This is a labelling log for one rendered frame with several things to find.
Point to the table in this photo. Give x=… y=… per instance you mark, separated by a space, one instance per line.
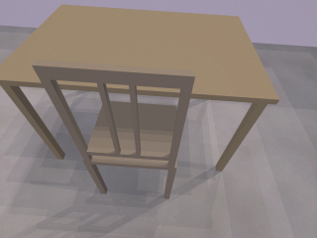
x=216 y=47

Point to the chair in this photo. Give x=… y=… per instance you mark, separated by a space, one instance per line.
x=126 y=134

